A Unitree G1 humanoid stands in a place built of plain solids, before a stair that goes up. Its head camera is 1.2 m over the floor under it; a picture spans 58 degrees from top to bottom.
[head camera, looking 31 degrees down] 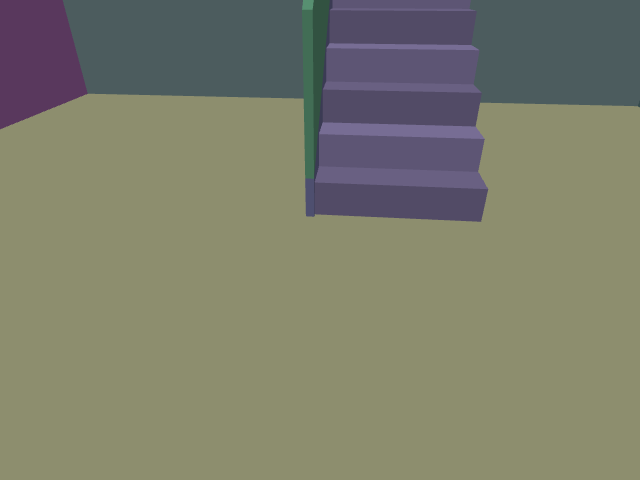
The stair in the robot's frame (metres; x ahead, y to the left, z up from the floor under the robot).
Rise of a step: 0.20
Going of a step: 0.25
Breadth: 0.97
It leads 6 degrees to the right of straight ahead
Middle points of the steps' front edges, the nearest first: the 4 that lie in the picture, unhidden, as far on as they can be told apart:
2.25 -0.45 0.21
2.50 -0.47 0.41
2.75 -0.50 0.62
3.00 -0.52 0.82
